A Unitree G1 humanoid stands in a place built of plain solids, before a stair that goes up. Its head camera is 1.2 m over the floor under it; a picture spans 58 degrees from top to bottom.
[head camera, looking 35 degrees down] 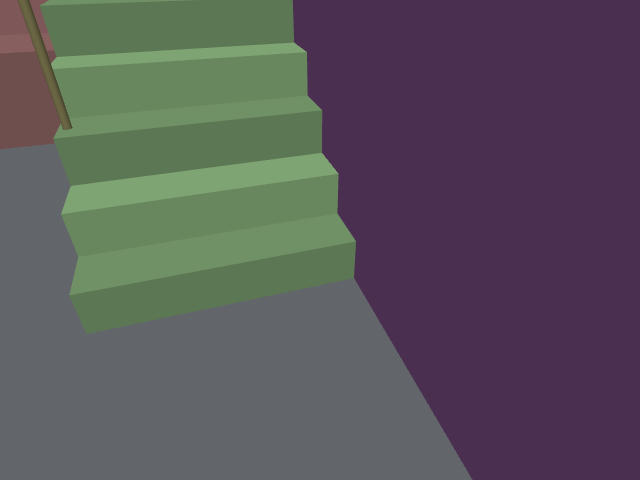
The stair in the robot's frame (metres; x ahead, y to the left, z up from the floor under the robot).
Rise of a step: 0.20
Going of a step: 0.23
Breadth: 1.06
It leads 17 degrees to the left of straight ahead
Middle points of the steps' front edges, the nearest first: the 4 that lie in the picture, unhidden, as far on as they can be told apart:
1.27 0.36 0.19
1.49 0.43 0.39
1.70 0.49 0.58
1.92 0.56 0.78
